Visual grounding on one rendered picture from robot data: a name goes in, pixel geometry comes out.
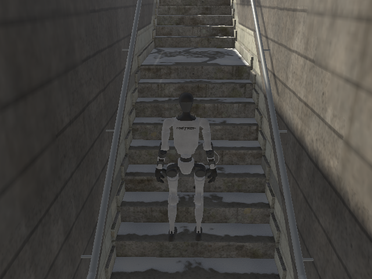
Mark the stairs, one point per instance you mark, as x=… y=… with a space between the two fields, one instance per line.
x=194 y=24
x=237 y=241

